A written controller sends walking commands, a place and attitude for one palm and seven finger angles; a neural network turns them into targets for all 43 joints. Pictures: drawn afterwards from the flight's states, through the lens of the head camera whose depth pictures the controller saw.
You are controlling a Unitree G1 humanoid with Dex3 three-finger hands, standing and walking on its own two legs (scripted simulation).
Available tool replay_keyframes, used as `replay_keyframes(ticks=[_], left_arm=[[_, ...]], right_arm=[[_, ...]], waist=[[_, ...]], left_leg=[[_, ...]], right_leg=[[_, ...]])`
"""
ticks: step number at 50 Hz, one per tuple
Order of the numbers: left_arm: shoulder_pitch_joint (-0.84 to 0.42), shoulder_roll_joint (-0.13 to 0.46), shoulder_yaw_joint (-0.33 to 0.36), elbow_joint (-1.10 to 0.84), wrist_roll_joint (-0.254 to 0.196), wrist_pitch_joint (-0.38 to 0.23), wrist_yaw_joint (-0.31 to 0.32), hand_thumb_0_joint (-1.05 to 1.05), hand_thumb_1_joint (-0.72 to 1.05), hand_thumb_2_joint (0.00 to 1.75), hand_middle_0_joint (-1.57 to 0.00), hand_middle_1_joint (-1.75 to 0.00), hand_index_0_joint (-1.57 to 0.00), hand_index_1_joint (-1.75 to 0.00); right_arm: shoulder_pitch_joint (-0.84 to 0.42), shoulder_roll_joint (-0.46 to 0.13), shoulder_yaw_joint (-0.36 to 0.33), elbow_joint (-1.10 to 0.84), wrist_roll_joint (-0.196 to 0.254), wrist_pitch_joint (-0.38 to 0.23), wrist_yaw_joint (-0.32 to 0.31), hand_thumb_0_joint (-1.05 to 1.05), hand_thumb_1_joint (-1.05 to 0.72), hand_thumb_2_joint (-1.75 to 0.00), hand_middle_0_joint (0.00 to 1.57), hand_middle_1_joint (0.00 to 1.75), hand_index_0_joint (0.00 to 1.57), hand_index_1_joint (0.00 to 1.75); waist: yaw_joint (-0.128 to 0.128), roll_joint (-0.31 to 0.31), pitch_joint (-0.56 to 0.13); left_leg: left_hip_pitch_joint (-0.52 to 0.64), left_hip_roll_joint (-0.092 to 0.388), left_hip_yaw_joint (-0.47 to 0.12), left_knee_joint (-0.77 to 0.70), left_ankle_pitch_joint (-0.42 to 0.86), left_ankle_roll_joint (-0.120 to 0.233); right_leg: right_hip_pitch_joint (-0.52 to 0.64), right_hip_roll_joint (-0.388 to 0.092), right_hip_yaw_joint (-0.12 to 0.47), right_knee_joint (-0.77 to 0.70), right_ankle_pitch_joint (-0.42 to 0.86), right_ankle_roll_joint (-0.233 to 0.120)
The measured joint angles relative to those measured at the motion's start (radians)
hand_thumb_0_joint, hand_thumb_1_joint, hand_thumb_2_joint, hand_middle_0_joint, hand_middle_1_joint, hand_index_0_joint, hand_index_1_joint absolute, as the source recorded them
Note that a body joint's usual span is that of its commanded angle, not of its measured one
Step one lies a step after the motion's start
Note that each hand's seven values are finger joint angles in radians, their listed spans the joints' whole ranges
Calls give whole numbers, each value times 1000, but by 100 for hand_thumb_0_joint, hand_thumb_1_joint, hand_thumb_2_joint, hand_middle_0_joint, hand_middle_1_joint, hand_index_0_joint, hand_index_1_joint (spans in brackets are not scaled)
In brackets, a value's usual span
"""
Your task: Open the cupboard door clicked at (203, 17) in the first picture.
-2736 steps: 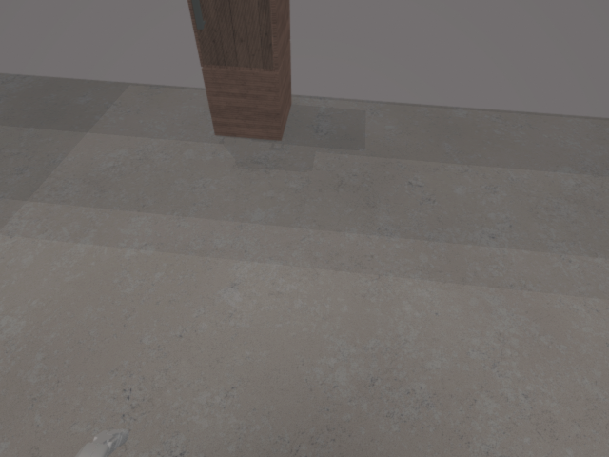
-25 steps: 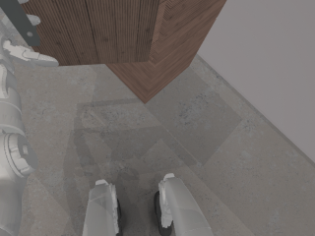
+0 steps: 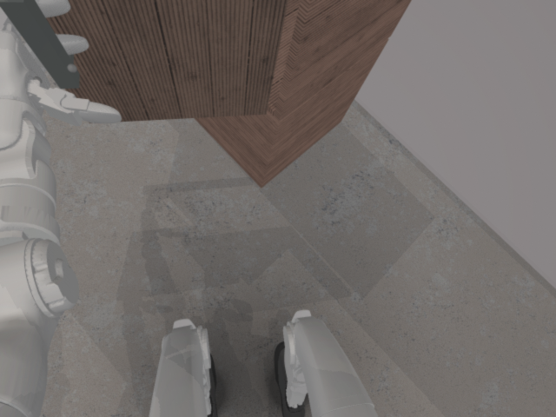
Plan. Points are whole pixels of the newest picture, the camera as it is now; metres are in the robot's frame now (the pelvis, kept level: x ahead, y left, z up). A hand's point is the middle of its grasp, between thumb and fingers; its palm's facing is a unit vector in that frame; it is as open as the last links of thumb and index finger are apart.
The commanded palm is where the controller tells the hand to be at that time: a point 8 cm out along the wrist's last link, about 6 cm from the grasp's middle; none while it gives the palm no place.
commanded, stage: slide the fingers in behind the handle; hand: left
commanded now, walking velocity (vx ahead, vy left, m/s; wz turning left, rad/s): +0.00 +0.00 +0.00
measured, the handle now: (46, 29) +0.60 +0.24 +0.05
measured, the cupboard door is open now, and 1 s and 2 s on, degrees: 55 57 99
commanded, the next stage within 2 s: close the thumb around the handle in 0.10 s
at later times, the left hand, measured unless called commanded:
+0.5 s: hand (73, 73) +0.55 +0.21 +0.05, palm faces +0.08 -1.00 -0.03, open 11.6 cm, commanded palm +0.53 +0.22 +0.05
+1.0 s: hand (73, 73) +0.54 +0.21 +0.05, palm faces +0.08 -1.00 -0.03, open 5.8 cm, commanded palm +0.53 +0.23 +0.05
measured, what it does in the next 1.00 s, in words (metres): stands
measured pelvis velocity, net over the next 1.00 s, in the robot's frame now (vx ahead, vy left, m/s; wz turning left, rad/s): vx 0.00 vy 0.00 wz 0.01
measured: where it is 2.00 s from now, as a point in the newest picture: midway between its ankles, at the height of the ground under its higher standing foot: (248, 400)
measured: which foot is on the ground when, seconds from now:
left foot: down 0.00-1.00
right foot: down 0.00-1.00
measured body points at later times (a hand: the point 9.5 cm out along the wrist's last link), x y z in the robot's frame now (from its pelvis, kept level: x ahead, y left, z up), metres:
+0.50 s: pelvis +0.00 +0.00 +0.01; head +0.19 +0.04 +0.41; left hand +0.54 +0.26 +0.05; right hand +0.01 -0.26 -0.10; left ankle +0.04 +0.11 -0.58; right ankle +0.03 -0.12 -0.58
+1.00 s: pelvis +0.00 +0.00 +0.01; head +0.19 +0.04 +0.41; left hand +0.53 +0.26 +0.05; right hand +0.01 -0.26 -0.10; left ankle +0.04 +0.11 -0.58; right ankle +0.03 -0.12 -0.58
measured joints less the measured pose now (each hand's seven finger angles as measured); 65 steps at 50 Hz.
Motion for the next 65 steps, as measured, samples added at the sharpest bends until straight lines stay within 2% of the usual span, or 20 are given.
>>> replay_keyframes(ticks=[13, 18, 23, 31, 38, 42, 51, 54, 57, 60, 65], left_arm=[[22, -23, -15, -2, -2, -19, 16, -1, -49, 30, -29, -120, -27, -120], [36, -39, -26, -8, -6, -29, 26, -1, -39, 35, -29, -121, -27, -121], [35, -48, -33, 6, -6, -42, 35, -1, -20, 43, -30, -123, -28, -123], [15, -44, -45, 26, 0, -53, 45, -1, 21, 60, -34, -128, -31, -127], [15, -41, -48, 18, -4, -46, 46, 0, 59, 77, -37, -132, -34, -131], [26, -44, -45, 13, -8, -46, 42, 1, 74, 83, -37, -133, -35, -133], [31, -40, -36, 23, -6, -52, 42, 1, 73, 82, -36, -135, -34, -134], [40, -30, -8, 23, 6, -54, 18, 1, 73, 81, -36, -135, -34, -134], [68, -27, 5, 1, -6, -53, 1, 1, 73, 80, -37, -135, -35, -135], [114, -46, 12, -43, -25, -51, -13, 1, 73, 78, -37, -135, -35, -135], [226, -111, -2, -146, -60, -53, -18, 1, 71, 74, -37, -135, -36, -135]], right_arm=[[5, 1, -8, 8, -3, -1, 4, 0, -91, -90, 21, 30, 20, 30], [6, 2, -12, 11, -4, 0, 6, 0, -91, -90, 21, 30, 20, 30], [4, 4, -11, 15, -5, 1, 6, 0, -91, -90, 21, 30, 20, 30], [0, 5, -11, 17, -10, 1, 6, 0, -91, -90, 21, 30, 20, 30], [-1, 5, -12, 18, -11, 5, 6, 0, -91, -90, 21, 30, 20, 30], [1, 4, -12, 20, -10, 7, 6, 0, -91, -90, 21, 30, 20, 30], [2, 3, -10, 22, -9, 4, 4, 0, -91, -90, 21, 30, 20, 30], [-2, 0, -5, 15, -5, 9, 3, 0, -91, -90, 21, 30, 20, 30], [-2, 0, -6, 2, 2, 13, 3, 0, -91, -90, 21, 30, 20, 30], [-1, 0, -10, -8, 9, 18, 4, 0, -91, -90, 21, 30, 20, 30], [-1, 8, -21, -19, 24, 24, 11, 0, -91, -90, 21, 30, 20, 30]], waist=[[4, 1, -5], [8, 2, -6], [10, 1, -6], [8, -2, -7], [7, -1, -6], [8, 0, -6], [5, -1, -7], [0, 0, -7], [-1, -1, -7], [6, 1, -7], [29, 0, -16]], left_leg=[[19, -4, 1, -14, 0, 2], [29, -8, 3, -21, 0, 4], [36, -11, 3, -26, 2, 5], [27, -14, -2, -19, 3, 5], [22, -15, -5, -19, 6, 3], [29, -14, -3, -25, 7, 3], [35, -11, -4, -26, 5, 2], [38, -6, -1, -24, 2, 1], [47, -1, 7, -26, -2, 3], [62, 2, 16, -33, -4, 4], [104, 1, 34, -60, -4, 8]], right_leg=[[21, -3, 2, -16, 0, 3], [32, -6, 3, -22, 0, 6], [39, -9, 3, -27, 1, 7], [32, -12, -1, -21, -1, 6], [29, -11, -4, -21, 1, 5], [34, -10, -2, -26, 3, 5], [40, -7, -2, -28, 2, 3], [41, -2, 1, -27, 2, 3], [44, 3, 9, -27, 2, 4], [55, 5, 18, -32, 3, 6], [86, 3, 35, -50, 3, 10]])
